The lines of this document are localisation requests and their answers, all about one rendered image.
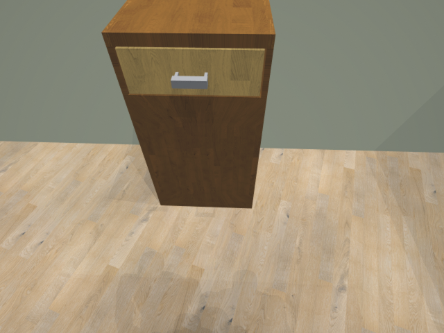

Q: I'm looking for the cabinet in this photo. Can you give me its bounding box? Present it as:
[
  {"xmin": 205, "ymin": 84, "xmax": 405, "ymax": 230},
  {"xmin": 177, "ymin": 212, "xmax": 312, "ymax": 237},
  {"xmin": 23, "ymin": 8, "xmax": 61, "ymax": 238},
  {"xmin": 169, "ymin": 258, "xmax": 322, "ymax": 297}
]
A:
[{"xmin": 101, "ymin": 0, "xmax": 275, "ymax": 209}]

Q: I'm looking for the handle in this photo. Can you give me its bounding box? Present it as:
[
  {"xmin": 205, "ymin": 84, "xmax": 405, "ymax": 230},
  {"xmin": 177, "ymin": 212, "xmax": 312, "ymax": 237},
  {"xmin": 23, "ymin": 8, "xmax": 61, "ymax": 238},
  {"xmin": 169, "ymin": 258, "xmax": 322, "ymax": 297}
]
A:
[{"xmin": 171, "ymin": 72, "xmax": 208, "ymax": 89}]

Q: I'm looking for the drawer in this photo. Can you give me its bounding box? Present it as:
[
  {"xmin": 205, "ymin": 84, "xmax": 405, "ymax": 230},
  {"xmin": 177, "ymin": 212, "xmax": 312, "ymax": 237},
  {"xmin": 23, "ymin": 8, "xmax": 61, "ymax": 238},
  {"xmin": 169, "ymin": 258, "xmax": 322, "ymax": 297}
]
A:
[{"xmin": 115, "ymin": 46, "xmax": 265, "ymax": 96}]

